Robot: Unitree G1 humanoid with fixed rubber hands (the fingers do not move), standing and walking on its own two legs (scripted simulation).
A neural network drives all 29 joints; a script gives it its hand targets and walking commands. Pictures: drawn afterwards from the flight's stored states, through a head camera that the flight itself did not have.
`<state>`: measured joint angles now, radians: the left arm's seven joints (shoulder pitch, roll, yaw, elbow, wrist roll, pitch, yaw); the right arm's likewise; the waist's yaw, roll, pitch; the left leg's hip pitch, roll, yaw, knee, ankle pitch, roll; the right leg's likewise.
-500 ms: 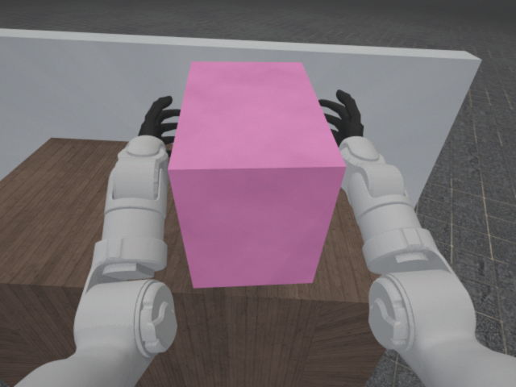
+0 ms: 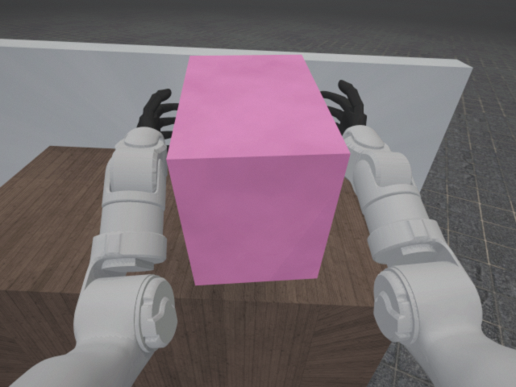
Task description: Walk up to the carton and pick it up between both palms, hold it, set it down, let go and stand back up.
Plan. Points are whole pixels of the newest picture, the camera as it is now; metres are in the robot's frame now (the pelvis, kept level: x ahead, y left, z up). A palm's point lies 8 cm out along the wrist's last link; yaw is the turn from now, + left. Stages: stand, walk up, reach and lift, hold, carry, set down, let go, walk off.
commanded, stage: hold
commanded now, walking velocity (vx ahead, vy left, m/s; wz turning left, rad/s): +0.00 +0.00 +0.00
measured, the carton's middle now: (251, 163) +0.43 +0.04 +0.21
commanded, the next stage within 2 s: set down in 1.28 s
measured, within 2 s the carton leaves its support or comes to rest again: neither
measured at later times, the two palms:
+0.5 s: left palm (151, 130) +0.37 +0.17 +0.29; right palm (359, 117) +0.39 -0.11 +0.31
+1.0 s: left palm (151, 129) +0.37 +0.17 +0.29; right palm (358, 115) +0.39 -0.11 +0.31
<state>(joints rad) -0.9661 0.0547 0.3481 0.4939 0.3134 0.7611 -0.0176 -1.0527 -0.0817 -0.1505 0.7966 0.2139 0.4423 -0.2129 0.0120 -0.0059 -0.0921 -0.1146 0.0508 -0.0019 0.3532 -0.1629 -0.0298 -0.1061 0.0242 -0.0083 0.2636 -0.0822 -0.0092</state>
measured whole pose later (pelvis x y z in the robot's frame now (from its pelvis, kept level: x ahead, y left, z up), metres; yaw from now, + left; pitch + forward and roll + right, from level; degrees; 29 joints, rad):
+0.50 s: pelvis +0.00 +0.00 +0.00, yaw +0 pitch -4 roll -1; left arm -0.99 0.06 0.34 0.47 0.31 0.83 -0.03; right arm -1.11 -0.12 -0.13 0.79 0.24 0.54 -0.22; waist 0.00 -0.01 -0.12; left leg -0.11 0.05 0.00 0.35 -0.16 -0.03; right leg -0.11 0.02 -0.01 0.26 -0.08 -0.01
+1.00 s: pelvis +0.00 +0.00 +0.00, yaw +0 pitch -4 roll -1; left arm -0.99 0.06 0.34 0.47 0.31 0.86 -0.03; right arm -1.12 -0.13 -0.12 0.80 0.27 0.56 -0.23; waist 0.00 -0.01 -0.13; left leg -0.11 0.05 0.00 0.35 -0.17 -0.03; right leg -0.11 0.02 -0.01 0.26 -0.09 -0.01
